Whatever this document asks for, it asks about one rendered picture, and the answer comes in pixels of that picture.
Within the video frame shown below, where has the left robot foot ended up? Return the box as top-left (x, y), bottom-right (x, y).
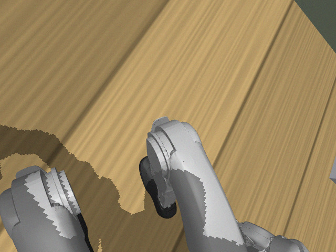
top-left (77, 213), bottom-right (94, 252)

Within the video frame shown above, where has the right robot arm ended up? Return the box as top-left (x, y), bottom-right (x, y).
top-left (269, 235), bottom-right (310, 252)

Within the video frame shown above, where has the right robot foot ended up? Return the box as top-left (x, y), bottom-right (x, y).
top-left (139, 156), bottom-right (177, 219)

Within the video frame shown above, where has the right robot hand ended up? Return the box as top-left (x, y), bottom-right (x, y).
top-left (236, 220), bottom-right (275, 252)

